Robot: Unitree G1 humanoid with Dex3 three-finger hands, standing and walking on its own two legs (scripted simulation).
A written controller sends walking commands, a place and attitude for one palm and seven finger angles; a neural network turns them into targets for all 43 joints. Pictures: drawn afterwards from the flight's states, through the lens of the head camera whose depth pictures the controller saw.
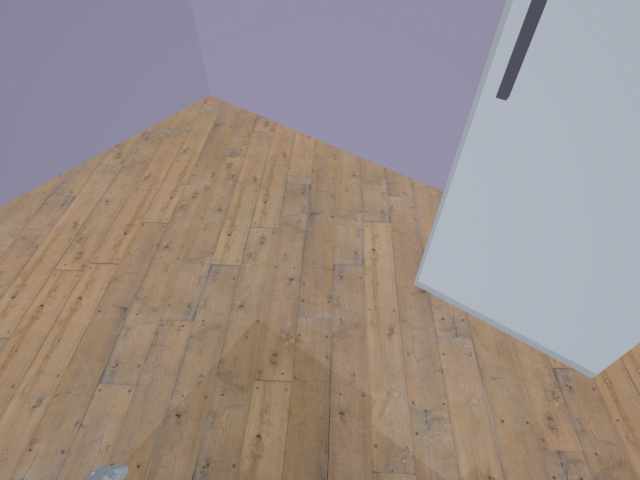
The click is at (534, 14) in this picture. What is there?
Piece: fridge door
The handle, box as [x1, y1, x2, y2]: [496, 0, 546, 99]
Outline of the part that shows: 546,0 531,0 496,97 506,99 509,95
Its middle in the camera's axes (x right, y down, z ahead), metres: +0.40 -0.43 +0.70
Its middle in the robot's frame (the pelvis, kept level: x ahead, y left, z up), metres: +0.86 -0.35 +0.26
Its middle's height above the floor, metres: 1.03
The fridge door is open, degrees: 0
